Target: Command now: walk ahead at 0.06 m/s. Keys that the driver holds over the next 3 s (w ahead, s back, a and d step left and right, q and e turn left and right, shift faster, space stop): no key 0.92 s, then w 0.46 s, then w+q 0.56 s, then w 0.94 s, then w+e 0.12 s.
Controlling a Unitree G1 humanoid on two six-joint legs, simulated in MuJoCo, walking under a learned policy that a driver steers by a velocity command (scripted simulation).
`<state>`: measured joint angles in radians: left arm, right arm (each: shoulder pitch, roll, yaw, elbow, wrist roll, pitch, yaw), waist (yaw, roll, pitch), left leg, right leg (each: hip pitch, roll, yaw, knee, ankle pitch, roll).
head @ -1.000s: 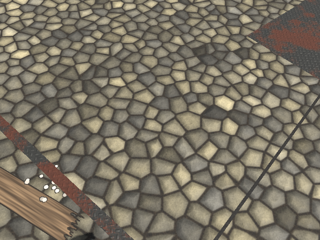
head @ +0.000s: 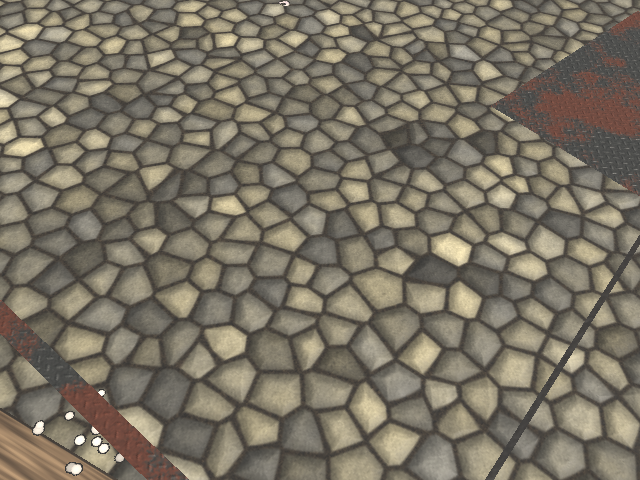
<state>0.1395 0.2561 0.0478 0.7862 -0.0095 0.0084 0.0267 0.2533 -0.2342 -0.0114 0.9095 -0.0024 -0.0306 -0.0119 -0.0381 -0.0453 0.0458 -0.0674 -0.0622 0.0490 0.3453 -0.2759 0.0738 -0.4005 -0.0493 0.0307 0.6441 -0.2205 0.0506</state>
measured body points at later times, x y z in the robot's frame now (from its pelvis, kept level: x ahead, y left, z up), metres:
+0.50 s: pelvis +0.03 -0.02 -0.01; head +0.05 -0.02 +0.44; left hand +0.15 +0.24 -0.14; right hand +0.07 -0.29 -0.15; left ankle -0.06 +0.07 -0.74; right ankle +0.07 -0.14 -0.74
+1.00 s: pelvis +0.02 -0.03 -0.01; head +0.02 -0.03 +0.44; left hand +0.09 +0.23 -0.16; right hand -0.01 -0.27 -0.16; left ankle -0.06 +0.07 -0.74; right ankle +0.07 -0.14 -0.74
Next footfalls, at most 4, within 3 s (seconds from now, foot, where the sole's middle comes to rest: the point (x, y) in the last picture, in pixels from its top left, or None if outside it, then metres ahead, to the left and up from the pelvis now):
0.06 right None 0.11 -0.14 -0.78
1.74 left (280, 474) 0.50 0.06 -0.78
2.24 right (337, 338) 0.81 -0.07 -0.78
2.76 left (205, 273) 1.01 0.25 -0.78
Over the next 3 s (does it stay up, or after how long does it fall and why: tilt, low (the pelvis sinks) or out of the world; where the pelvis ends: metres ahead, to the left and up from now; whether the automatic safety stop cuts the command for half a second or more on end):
stays up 0.99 0.16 0.00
